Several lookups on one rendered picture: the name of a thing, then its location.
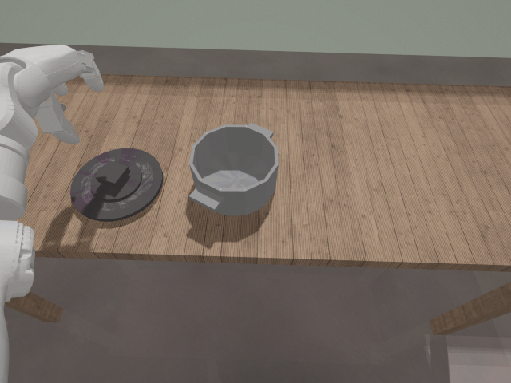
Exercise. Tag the robot left hand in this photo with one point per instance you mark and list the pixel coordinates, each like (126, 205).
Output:
(60, 64)

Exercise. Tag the robot left upper arm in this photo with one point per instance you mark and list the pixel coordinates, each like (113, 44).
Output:
(16, 276)

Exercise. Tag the knob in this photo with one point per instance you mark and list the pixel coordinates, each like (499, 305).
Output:
(113, 174)

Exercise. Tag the robot left forearm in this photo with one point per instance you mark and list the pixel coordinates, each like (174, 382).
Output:
(23, 87)

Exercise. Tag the lid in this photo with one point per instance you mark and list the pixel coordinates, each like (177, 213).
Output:
(104, 203)

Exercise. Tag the table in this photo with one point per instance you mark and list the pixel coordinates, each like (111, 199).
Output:
(371, 174)

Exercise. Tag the pot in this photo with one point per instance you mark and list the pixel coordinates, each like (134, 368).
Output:
(234, 169)

